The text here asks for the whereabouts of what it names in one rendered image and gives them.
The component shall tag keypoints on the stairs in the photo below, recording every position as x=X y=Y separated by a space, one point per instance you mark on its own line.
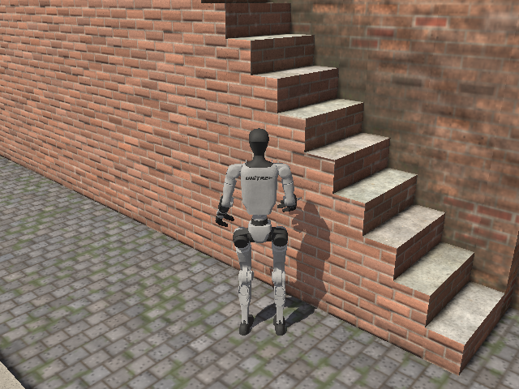
x=142 y=106

